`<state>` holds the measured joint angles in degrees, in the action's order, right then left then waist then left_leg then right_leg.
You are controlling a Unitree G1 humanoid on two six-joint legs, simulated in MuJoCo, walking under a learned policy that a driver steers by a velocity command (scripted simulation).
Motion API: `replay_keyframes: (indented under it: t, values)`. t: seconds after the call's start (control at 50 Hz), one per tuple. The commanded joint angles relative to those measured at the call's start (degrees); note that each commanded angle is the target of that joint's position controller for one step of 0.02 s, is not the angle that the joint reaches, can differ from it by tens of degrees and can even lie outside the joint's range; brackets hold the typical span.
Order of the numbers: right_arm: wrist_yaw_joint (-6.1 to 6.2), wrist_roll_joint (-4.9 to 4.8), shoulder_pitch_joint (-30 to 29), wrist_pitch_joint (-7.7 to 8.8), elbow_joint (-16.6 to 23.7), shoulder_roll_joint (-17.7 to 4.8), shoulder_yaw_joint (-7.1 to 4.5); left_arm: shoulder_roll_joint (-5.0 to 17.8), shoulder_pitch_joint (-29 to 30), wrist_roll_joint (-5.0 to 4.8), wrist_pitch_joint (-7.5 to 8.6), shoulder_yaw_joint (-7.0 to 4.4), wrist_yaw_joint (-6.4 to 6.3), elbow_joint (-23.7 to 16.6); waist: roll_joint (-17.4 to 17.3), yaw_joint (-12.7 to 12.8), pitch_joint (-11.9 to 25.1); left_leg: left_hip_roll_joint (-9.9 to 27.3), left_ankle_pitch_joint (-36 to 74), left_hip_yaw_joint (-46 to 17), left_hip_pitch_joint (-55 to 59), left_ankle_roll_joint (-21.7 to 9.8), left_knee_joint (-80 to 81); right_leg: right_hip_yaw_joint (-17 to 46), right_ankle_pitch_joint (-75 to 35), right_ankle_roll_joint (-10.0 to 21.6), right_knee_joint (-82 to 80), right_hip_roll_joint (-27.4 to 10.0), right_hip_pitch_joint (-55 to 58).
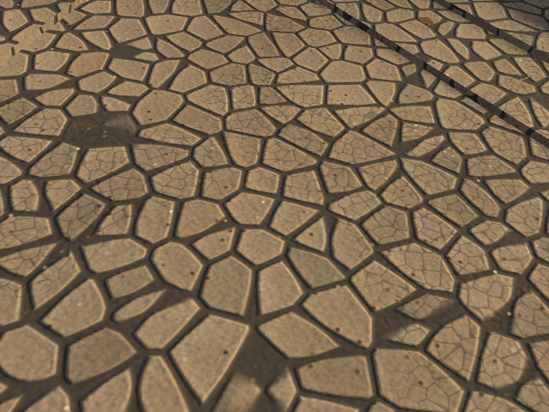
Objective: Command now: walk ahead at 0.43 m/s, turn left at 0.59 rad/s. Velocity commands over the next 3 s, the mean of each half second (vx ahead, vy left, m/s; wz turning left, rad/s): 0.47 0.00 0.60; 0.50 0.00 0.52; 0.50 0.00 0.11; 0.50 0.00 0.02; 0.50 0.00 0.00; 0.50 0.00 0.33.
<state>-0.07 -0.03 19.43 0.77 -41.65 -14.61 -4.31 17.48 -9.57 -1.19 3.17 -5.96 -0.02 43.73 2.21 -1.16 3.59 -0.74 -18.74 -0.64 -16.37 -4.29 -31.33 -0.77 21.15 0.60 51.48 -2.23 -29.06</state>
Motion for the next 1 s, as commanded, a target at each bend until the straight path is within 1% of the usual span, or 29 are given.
replay_keyframes:
  t: [0.02,0.06,0.1,0.16,0.26,0.3,0.32,0.34,0.36,0.38,0.4,0.42,0.44,0.46,0.48,0.52,0.58,0.66,0.74,0.8,0.82,0.84,0.86,0.88,0.9,0.92,0.94,0.96,1.0]
  values:
    - [0.79,-0.47,1.6,2.17,3.4,-9.3,-2.14,6.3,9.0,1.74,3.61,-0.96,0.46,-6.0,-9.3,-0.8,-6.2,16.1,-4.1,-26.5,15.6,-9.9,21.3,4.9,-8.1,0.0,2.0,-2.0,-24.6]
    - [1.33,-0.61,2.3,2.02,3.1,-8.5,-1.84,4.3,9.7,2.18,3.63,-0.51,0.89,-5.5,-7.9,-0.4,-4.3,12.6,7.0,-19.9,13.6,-8.2,20.6,3.8,-15.7,-1.2,-2.2,-0.4,-18.2]
    - [1.83,-0.86,3.5,2.06,2.4,-8.8,-2.05,2.3,11.3,1.77,3.46,0.27,1.26,-5.6,-8.1,-0.8,-3.5,10.4,12.6,-15.6,11.7,-7.1,19.6,3.1,-21.2,-1.9,-8.5,1.3,-13.1]
    - [2.17,-1.22,6.5,1.91,1.0,-9.0,-2.33,1.1,16.5,0.85,3.45,1.03,1.78,-7.2,-9.6,-2.8,-5.1,9.4,13.3,-14.7,8.9,-6.6,18.7,2.9,-24.7,-2.2,-16.6,3.2,-7.9]
    - [2.36,-2.01,7.7,1.46,0.0,-9.8,-3.01,2.7,18.9,0.05,4.18,0.83,2.52,-9.2,-10.7,-3.2,-6.2,11.2,12.9,-19.9,10.0,-6.4,14.8,3.9,-20.0,-1.3,-23.1,3.7,-1.9]
    - [2.40,-1.84,6.1,1.07,0.5,-10.1,-3.26,4.2,14.5,-0.07,4.58,0.11,2.39,-8.4,-12.4,-0.8,-4.7,11.2,18.0,-21.5,10.3,-5.4,11.2,3.3,-16.6,0.0,-24.5,4.0,4.7]
    - [2.30,-1.76,4.7,1.04,1.2,-9.1,-3.00,5.5,8.8,0.27,4.76,-0.72,2.03,-6.9,-11.8,2.2,-1.6,8.7,24.5,-20.3,8.9,-4.1,5.8,2.5,-16.3,1.6,-26.3,4.3,13.2]
    - [1.86,-1.18,2.6,1.20,2.8,-7.1,-2.26,7.9,-0.3,1.06,4.93,-1.63,1.65,-5.3,-9.3,6.6,5.4,5.3,24.4,-17.7,3.0,-2.1,-6.5,6.7,-16.4,4.7,-24.8,-1.1,27.9]
    - [1.76,-1.09,6.9,1.67,4.4,-2.7,-1.03,12.8,-10.2,2.24,4.55,-2.80,1.10,-4.0,4.3,7.5,16.9,-2.0,6.4,-11.1,-14.9,2.0,-28.0,26.1,-11.9,11.7,-24.7,-15.0,51.7]
    - [1.70,-2.33,11.2,2.31,4.5,-3.7,-0.69,11.2,-11.0,1.43,4.19,-2.15,1.80,-2.8,18.0,5.2,20.7,-2.9,-15.5,-11.7,-26.0,2.8,-40.4,45.9,-0.7,16.3,-32.2,-22.4,55.7]
    - [1.56,-3.21,7.9,2.28,3.4,-8.7,-2.02,6.4,-7.3,0.89,3.64,-0.92,1.49,-3.8,10.4,5.4,10.8,0.9,-11.5,-11.7,-30.5,3.0,-45.0,39.8,4.9,14.3,-34.1,-20.6,47.8]
    - [1.48,-2.60,2.5,1.99,4.2,-9.7,-2.16,4.2,-4.2,0.84,3.03,-0.23,1.13,-4.1,5.1,5.5,3.9,3.3,-6.6,-8.8,-30.1,3.0,-44.2,30.2,1.3,12.2,-34.8,-18.2,39.1]
    - [1.42,-1.76,-0.2,1.79,4.7,-8.8,-2.14,2.9,-1.7,1.15,2.66,0.26,1.07,-3.7,2.1,4.1,-0.6,5.1,-3.1,-7.6,-27.8,2.9,-41.6,24.0,-4.9,11.2,-36.6,-15.5,31.3]
    - [1.28,-1.26,-1.1,1.46,5.1,-8.1,-2.30,1.7,-0.1,1.61,2.65,0.71,0.94,-3.3,2.8,2.6,-2.4,6.8,-1.0,-7.6,-25.3,2.7,-39.2,19.6,-9.2,10.4,-38.0,-13.6,26.3]
    - [0.97,-1.53,-0.5,1.04,5.2,-6.9,-2.21,1.7,0.7,1.84,2.81,0.72,0.86,-2.9,3.9,1.5,-3.2,7.6,0.0,-7.1,-22.9,2.6,-38.0,16.2,-11.4,10.0,-39.5,-12.6,23.0]
    - [0.75,-1.73,-1.5,0.47,6.1,-4.8,-1.67,2.6,0.7,1.40,3.50,0.35,0.84,-1.7,3.6,1.0,-4.4,8.0,1.8,-6.1,-23.4,2.9,-35.8,11.6,-16.1,10.7,-41.8,-12.7,20.8]
    - [0.54,-1.17,-4.9,0.48,7.6,-4.3,-1.16,4.8,0.1,1.29,3.84,-0.22,0.65,-0.1,1.7,1.0,-5.3,8.3,8.6,-5.9,-25.9,3.7,-28.7,5.9,-22.7,11.3,-43.3,-13.1,21.8]
    - [-1.16,-1.24,-11.9,1.52,9.0,-3.7,-0.29,6.6,-0.8,0.79,3.15,-0.38,0.19,1.0,0.8,3.5,-6.6,7.2,20.3,-1.7,-22.0,3.2,-14.3,-2.8,-25.6,8.9,-43.1,-10.8,23.0]
    - [-2.63,-1.50,-17.6,1.41,11.8,-4.3,-0.15,9.5,-4.5,-0.22,1.87,-0.99,0.05,2.6,0.6,5.0,-8.1,5.9,17.7,1.3,-21.2,1.4,-6.9,-5.7,-28.3,7.5,-41.1,-13.1,29.5]
    - [-2.86,-1.03,-13.8,0.88,12.1,-7.6,-1.74,12.3,-4.7,-0.99,0.68,-1.83,-0.39,2.5,2.8,1.4,-4.3,0.8,8.5,5.9,-12.4,-1.9,-4.9,-9.1,-52.7,5.7,-29.6,-13.4,33.5]
    - [-2.64,-1.02,-6.4,0.73,10.3,-9.4,-3.00,12.1,-4.6,-1.22,0.21,-1.62,-0.55,2.6,2.1,-3.1,-0.3,-1.9,10.0,7.1,-1.8,-3.7,-1.5,-10.6,-58.0,4.7,-19.4,-12.1,31.4]
    - [-1.74,-1.20,3.8,0.38,7.5,-12.7,-4.80,9.9,-5.8,-0.51,0.26,-0.61,-0.77,2.5,-0.7,-7.8,4.8,-1.6,12.6,3.6,15.6,-5.9,-0.3,-11.2,-51.0,2.8,-5.1,-10.2,21.0]
    - [-0.81,-1.46,6.0,0.56,7.0,-19.5,-5.80,2.5,-10.1,2.04,1.13,2.05,-0.11,-0.5,-16.6,-3.7,9.7,14.4,6.9,-24.8,36.4,-14.4,2.1,-10.8,-4.9,-0.8,17.7,-1.9,-4.7]
    - [-1.19,-1.33,7.5,1.47,8.8,-16.9,-4.40,4.0,-9.0,1.03,3.19,2.55,0.71,-0.4,-14.9,-4.9,21.0,21.8,-0.2,-47.0,41.4,-20.1,12.2,2.8,13.0,-0.8,27.3,3.1,-11.8]
    - [-1.64,-0.53,6.1,2.11,7.8,-13.1,-3.21,8.6,-3.0,-1.62,3.91,1.14,1.29,-1.5,-9.3,-6.5,14.3,19.9,1.6,-38.6,37.4,-16.1,13.7,5.1,8.1,-0.1,28.6,0.1,-16.6]
    - [-1.62,-0.62,2.7,2.50,7.7,-12.2,-2.75,7.6,-0.5,-1.71,4.34,1.66,1.27,-2.5,-7.5,-4.7,7.6,17.8,6.7,-30.5,29.0,-14.0,13.4,4.3,3.6,0.6,24.8,-2.4,-16.5]
    - [-1.48,-0.55,-1.3,2.58,7.8,-10.4,-2.11,6.9,0.3,-0.41,4.30,1.75,0.80,-1.9,-4.0,-2.5,3.8,15.7,12.5,-24.4,20.9,-12.1,13.7,4.0,0.0,0.4,20.4,-4.8,-13.8]
    - [-1.39,0.00,-4.0,2.77,8.3,-8.5,-1.35,7.1,-0.7,0.22,3.74,1.47,0.66,-1.4,-4.6,-0.3,1.8,13.8,18.0,-20.2,14.6,-11.3,15.1,4.2,-2.3,0.2,17.3,-6.2,-9.8]
    - [-1.17,0.24,-5.6,3.40,8.2,-8.1,-1.07,6.0,-3.4,0.41,2.37,1.56,0.79,-0.3,-5.5,1.7,1.2,12.6,21.3,-17.1,9.3,-11.6,18.2,3.8,-5.0,-0.7,14.6,-6.7,-5.8]
